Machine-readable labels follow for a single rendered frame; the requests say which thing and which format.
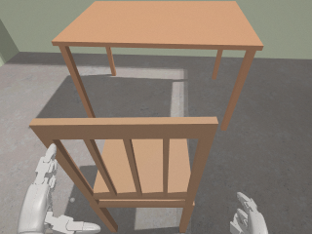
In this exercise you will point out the table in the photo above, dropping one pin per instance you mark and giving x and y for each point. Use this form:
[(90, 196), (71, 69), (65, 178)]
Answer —
[(192, 25)]

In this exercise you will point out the left robot hand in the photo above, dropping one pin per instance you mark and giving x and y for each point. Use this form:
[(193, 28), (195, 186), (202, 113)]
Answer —
[(34, 215)]

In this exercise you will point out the right robot hand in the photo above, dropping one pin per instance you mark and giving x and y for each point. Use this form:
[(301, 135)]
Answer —
[(253, 221)]

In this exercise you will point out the chair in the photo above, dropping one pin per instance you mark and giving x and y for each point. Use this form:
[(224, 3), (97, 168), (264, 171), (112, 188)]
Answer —
[(144, 161)]

